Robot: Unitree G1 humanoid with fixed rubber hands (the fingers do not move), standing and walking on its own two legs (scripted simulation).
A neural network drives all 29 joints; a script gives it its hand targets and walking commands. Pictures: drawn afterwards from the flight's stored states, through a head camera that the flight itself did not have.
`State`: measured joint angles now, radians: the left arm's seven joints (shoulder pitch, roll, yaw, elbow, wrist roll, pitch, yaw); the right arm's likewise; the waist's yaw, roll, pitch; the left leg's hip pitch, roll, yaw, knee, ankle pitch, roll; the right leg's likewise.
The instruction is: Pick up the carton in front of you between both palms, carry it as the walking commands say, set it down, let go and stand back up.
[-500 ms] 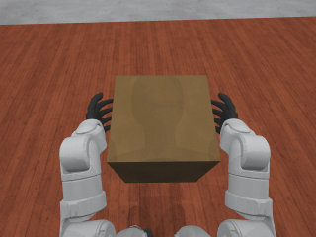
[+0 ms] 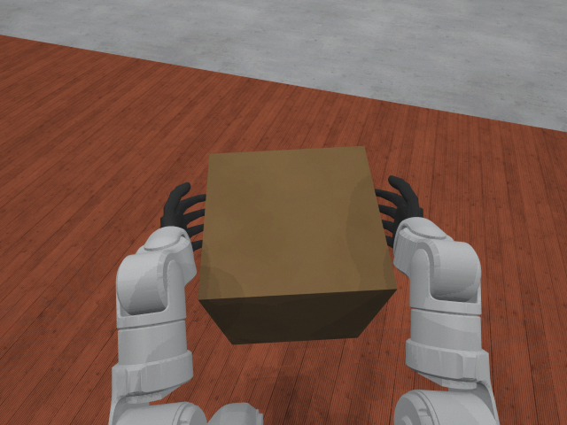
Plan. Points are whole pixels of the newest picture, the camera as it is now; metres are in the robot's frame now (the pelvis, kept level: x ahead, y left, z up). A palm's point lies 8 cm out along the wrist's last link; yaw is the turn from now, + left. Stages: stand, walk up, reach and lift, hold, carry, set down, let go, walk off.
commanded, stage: carry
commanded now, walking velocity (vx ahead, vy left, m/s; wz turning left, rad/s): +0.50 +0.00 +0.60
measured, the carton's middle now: (291, 255) +0.34 +0.01 +0.02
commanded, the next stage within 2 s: none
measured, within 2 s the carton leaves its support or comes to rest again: neither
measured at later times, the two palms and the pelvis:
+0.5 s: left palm (242, 99) +0.68 +0.11 +0.07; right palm (396, 115) +0.61 -0.18 +0.07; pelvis +0.31 +0.02 -0.02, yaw -8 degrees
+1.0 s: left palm (317, 31) +1.00 -0.05 +0.05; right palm (434, 54) +0.89 -0.33 +0.04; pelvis +0.63 -0.08 -0.05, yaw -24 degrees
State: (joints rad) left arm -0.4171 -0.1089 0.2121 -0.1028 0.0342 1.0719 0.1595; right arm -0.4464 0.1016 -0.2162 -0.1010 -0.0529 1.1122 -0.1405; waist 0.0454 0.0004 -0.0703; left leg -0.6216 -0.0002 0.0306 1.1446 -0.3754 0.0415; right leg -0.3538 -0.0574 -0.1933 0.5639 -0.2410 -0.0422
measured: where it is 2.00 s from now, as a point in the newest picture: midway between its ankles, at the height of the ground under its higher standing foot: (349, 194)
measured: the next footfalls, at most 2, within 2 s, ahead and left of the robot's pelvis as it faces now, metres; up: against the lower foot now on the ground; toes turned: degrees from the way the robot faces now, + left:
left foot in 0.22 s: +0.28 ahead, +0.10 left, -0.02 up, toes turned +6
right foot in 0.66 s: +0.57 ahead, -0.08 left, -0.05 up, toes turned -17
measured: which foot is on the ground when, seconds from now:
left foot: up 0.00-0.20, down 0.22-0.68, up 0.70-1.00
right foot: down 0.00-0.24, up 0.26-0.64, down 0.66-1.00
